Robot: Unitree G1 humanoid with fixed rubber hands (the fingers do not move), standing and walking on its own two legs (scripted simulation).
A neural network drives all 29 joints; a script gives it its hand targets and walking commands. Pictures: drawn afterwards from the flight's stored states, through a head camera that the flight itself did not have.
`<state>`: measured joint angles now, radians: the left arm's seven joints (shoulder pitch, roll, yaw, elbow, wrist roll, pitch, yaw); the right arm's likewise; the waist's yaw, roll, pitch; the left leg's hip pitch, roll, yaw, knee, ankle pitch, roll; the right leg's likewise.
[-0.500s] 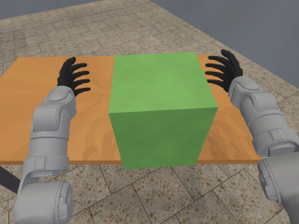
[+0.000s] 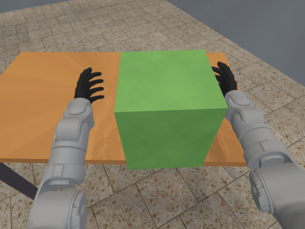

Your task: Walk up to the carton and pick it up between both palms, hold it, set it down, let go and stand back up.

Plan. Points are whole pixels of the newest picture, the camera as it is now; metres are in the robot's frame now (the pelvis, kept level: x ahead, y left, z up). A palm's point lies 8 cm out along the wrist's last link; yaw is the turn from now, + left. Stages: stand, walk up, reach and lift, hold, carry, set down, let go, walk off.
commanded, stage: reach and lift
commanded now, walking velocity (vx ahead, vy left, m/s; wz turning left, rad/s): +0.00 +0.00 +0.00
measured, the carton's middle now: (164, 113) +0.41 +0.02 +0.09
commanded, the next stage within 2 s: none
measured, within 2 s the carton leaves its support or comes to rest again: neither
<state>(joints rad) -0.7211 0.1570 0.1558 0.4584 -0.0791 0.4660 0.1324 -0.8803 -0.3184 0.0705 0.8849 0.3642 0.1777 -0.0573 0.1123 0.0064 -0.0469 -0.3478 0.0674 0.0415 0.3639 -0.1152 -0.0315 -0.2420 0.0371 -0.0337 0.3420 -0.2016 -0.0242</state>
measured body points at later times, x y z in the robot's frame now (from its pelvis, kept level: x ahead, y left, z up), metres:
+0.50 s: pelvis +0.00 +0.00 +0.00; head +0.04 +0.00 +0.45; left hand +0.42 +0.18 +0.14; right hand +0.47 -0.12 +0.14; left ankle +0.04 +0.14 -0.75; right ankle -0.02 -0.10 -0.75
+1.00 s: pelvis +0.00 -0.01 +0.00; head +0.04 -0.01 +0.45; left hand +0.42 +0.18 +0.14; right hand +0.47 -0.12 +0.14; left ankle +0.04 +0.14 -0.75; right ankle -0.02 -0.10 -0.75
